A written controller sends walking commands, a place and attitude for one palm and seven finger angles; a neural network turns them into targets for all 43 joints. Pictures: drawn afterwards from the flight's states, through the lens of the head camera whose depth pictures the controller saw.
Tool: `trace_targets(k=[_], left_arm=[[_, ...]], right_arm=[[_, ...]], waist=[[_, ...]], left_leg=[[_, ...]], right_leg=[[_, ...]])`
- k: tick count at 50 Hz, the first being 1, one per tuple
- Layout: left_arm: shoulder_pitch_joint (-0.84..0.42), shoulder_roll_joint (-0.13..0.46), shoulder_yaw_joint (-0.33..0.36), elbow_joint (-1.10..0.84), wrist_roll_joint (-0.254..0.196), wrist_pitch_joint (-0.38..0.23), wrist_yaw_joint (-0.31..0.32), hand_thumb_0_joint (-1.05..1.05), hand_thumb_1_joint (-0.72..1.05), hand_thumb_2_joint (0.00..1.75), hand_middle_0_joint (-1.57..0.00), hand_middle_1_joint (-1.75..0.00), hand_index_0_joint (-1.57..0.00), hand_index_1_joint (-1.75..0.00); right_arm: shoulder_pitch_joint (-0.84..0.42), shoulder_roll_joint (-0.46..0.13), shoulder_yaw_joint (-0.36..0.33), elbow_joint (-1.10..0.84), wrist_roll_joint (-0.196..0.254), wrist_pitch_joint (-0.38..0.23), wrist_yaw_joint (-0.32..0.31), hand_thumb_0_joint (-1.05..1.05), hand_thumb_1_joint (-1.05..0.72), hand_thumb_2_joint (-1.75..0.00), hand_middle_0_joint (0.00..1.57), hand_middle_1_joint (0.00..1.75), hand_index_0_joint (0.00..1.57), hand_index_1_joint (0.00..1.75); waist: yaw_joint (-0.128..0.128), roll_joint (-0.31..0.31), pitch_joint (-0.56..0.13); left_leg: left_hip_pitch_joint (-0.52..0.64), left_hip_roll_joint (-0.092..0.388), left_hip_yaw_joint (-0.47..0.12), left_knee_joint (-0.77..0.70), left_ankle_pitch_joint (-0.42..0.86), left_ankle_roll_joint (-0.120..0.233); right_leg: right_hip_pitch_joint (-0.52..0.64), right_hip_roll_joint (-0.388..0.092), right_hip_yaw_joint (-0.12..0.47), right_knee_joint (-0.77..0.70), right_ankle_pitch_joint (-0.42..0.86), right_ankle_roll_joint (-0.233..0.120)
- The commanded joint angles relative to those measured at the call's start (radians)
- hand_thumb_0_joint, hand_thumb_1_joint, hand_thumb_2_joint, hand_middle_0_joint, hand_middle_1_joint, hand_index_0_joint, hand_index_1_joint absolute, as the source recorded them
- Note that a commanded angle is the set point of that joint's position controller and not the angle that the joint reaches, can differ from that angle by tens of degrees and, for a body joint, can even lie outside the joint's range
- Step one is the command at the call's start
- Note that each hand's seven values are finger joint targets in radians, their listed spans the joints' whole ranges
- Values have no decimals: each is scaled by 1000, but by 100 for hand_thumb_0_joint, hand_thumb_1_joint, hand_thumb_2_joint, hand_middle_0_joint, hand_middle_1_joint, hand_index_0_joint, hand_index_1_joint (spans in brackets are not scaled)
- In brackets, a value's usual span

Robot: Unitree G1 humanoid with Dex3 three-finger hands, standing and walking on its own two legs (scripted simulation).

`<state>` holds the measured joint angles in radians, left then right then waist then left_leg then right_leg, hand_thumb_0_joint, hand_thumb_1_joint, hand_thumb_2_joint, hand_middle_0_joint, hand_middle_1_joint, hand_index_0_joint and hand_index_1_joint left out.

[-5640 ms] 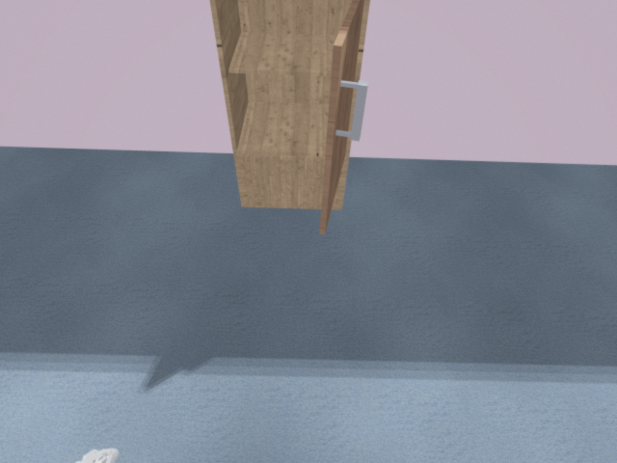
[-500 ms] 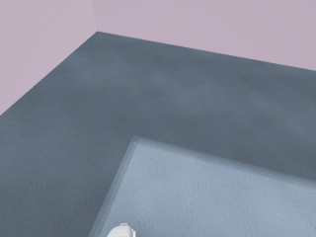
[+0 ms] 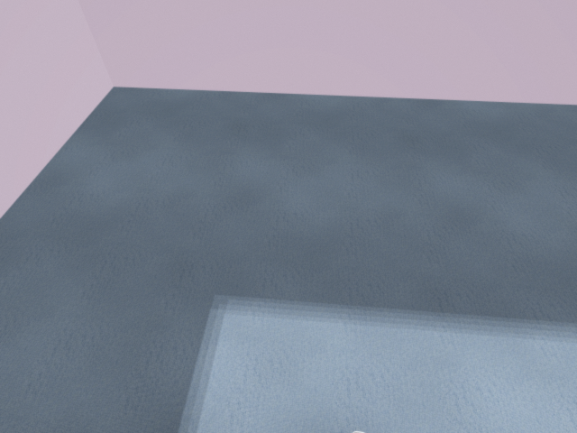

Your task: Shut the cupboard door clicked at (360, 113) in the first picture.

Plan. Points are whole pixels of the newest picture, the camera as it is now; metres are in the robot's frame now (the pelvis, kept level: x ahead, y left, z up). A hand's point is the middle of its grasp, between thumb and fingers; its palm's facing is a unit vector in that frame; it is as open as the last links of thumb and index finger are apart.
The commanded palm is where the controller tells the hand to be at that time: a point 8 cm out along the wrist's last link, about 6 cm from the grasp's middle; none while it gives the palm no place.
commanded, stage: walk to a spot facing it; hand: left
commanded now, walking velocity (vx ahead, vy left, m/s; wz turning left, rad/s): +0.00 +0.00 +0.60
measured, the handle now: out of the picture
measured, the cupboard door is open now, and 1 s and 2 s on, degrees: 78 78 78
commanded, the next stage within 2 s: none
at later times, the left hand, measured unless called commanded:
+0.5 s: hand out of the picture +0.10 +0.22 -0.21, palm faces +0.31 -0.93 -0.19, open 7.3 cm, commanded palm none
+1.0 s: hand out of the picture +0.10 +0.19 -0.15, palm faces +0.53 -0.79 -0.30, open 7.4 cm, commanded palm none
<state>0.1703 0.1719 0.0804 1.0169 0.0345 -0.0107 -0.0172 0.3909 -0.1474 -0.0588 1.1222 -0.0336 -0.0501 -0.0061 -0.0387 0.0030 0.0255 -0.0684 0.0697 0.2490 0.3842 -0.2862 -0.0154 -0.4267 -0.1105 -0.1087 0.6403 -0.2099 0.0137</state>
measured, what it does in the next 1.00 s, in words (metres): walks ahead, turning left: right foot, then left foot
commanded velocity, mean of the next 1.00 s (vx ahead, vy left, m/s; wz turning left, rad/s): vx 0.00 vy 0.00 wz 0.60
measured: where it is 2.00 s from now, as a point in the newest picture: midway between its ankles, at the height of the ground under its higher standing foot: outside the picture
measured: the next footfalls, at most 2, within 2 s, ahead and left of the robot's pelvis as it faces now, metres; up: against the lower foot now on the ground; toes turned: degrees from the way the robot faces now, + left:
right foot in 0.04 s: +0.13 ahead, -0.13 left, +0.00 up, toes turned -8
left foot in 0.44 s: +0.19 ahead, +0.13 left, +0.00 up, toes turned +23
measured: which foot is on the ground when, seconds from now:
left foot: down 0.00-0.04, up 0.06-0.42, down 0.44-0.96, up 0.98-1.00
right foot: up 0.00-0.02, down 0.04-0.46, up 0.48-0.94, down 0.96-1.00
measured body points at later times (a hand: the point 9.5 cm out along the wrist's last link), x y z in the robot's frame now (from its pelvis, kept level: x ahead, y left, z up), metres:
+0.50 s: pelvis +0.10 +0.01 -0.03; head +0.13 +0.05 +0.42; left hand +0.08 +0.27 -0.19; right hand +0.27 -0.22 -0.14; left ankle +0.15 +0.11 -0.74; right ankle +0.09 -0.13 -0.71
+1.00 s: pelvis +0.12 -0.04 -0.01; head +0.16 -0.05 +0.44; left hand +0.07 +0.24 -0.13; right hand +0.31 -0.22 -0.17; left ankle +0.15 +0.11 -0.73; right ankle +0.17 -0.14 -0.74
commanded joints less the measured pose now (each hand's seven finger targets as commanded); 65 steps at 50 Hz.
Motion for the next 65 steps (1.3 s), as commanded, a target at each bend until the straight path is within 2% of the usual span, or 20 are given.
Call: trace_targets(k=[1,2,3,6,11,17,20,21,22,23,24,29,41,46,47,48,49,52,54,65], left_arm=[[216,108,10,25,4,-53,12,0,90,90,-20,-30,-20,-30],[328,223,32,57,2,-62,25,0,90,90,-20,-30,-20,-30],[349,233,25,53,-15,-59,30,0,90,90,-20,-30,-20,-30],[165,134,-3,14,-13,-58,43,0,90,90,-20,-30,-20,-30],[68,94,-5,-40,-7,-46,54,0,90,90,-20,-30,-20,-30],[56,166,15,-70,-5,-17,51,0,90,90,-20,-30,-20,-30],[40,197,28,-92,-8,-1,47,0,90,90,-20,-30,-20,-30],[39,193,30,-104,-15,5,43,0,90,90,-20,-30,-20,-30],[54,142,25,-142,-27,11,34,0,90,90,-20,-30,-20,-30],[1,127,5,-194,-21,16,36,0,90,90,-20,-30,-20,-30],[-7,131,9,-187,-15,29,44,0,90,90,-20,-30,-20,-30],[63,141,26,-134,-10,37,25,0,90,90,-20,-30,-20,-30],[0,139,17,-214,-21,40,40,0,90,90,-20,-30,-20,-30],[138,146,19,-201,-30,32,46,0,90,90,-20,-30,-20,-30],[192,175,28,-192,-26,26,49,0,90,90,-20,-30,-20,-30],[195,273,45,-208,-7,15,56,0,90,90,-20,-30,-20,-30],[90,318,36,-241,-6,24,57,0,90,90,-20,-30,-20,-30],[-64,199,7,-264,-16,5,55,0,90,90,-20,-30,-20,-30],[-25,178,0,-250,-14,-5,54,0,90,90,-20,-30,-20,-30],[154,259,21,-165,-4,10,48,0,90,90,-20,-30,-20,-30]], right_arm=[[21,-83,-8,-37,16,-13,-1,0,-90,-90,20,30,20,30],[33,-14,8,-65,24,-17,4,0,-90,-90,20,30,20,30],[-10,-70,2,-94,26,4,-4,0,-90,-90,20,30,20,30],[-78,-45,-3,-84,19,20,-2,0,-90,-90,20,30,20,30],[-53,-16,-8,-100,13,68,17,0,-90,-90,20,30,20,30],[-188,-60,-11,-188,13,72,35,0,-90,-90,20,30,20,30],[-161,-113,-23,-217,9,69,35,0,-90,-90,20,30,20,30],[-85,-160,-36,-209,5,63,34,0,-90,-90,20,30,20,30],[-19,-280,-62,-216,-2,52,26,0,-90,-90,20,30,20,30],[24,-349,-69,-210,11,58,17,0,-90,-90,20,30,20,30],[-6,-332,-67,-206,16,55,4,0,-90,-90,20,30,20,30],[-230,-251,-41,-293,16,46,-2,0,-90,-90,20,30,20,30],[-181,-279,-70,-288,10,73,10,0,-90,-90,20,30,20,30],[-241,-269,-80,-310,10,88,17,0,-90,-90,20,30,20,30],[-258,-239,-78,-318,17,92,20,0,-90,-90,20,30,20,30],[-239,-168,-70,-333,27,95,25,0,-90,-90,20,30,20,30],[-241,-170,-71,-349,15,89,23,0,-90,-90,20,30,20,30],[-206,-190,-72,-287,6,108,37,0,-90,-90,20,30,20,30],[-183,-167,-62,-272,11,106,42,0,-90,-90,20,30,20,30],[-351,-157,-23,-299,23,100,38,0,-90,-90,20,30,20,30]], waist=[[118,-65,-64],[139,-320,-138],[146,-258,-155],[88,-95,-33],[21,-144,-6],[49,-182,15],[16,-115,-22],[-28,-3,-82],[-52,307,-126],[-70,354,-138],[-57,273,-179],[33,151,-102],[-3,150,-96],[55,148,-123],[84,89,-126],[89,-178,-107],[69,-293,-34],[-14,-140,60],[-6,-141,37],[99,-216,-52]], left_leg=[[-251,122,-78,246,149,53],[-484,-1,-21,516,-228,5],[-483,6,-150,667,-343,8],[-518,62,-221,794,-165,-8],[-441,52,-171,651,-63,-38],[-390,31,-109,407,-33,-27],[-244,0,-89,245,53,-12],[-110,4,-126,133,207,3],[25,234,-478,27,543,122],[28,374,-650,-25,685,225],[28,362,-669,-46,514,219],[-162,168,-448,-98,180,142],[-151,152,-635,-96,61,194],[-285,66,-648,-59,52,129],[-391,9,-599,17,-18,76],[-593,-122,-440,281,-159,-7],[-633,-160,-318,549,-243,-35],[-552,-71,-312,822,-83,-37],[-556,-60,-274,825,-48,-58],[-407,-43,-160,437,-171,-59]], right_leg=[[464,-50,70,-214,120,-43],[653,-315,342,-271,320,-131],[563,-385,388,-324,399,-186],[376,-324,191,-337,454,-163],[232,-260,-44,-354,414,-117],[263,-273,-98,-274,360,-102],[238,-262,-129,-117,310,-64],[192,-227,-152,51,250,-27],[-25,-81,-177,320,-150,61],[-116,-2,-55,511,-509,75],[-170,-5,57,593,-447,67],[-109,-19,95,553,-146,75],[-36,53,109,244,-231,68],[245,107,75,-109,-147,32],[375,60,104,-280,-100,9],[467,-201,390,-459,-267,-84],[291,-396,500,-493,-274,-169],[136,-226,238,-402,5,-121],[225,-193,126,-333,246,-105],[416,-266,27,-222,510,-136]])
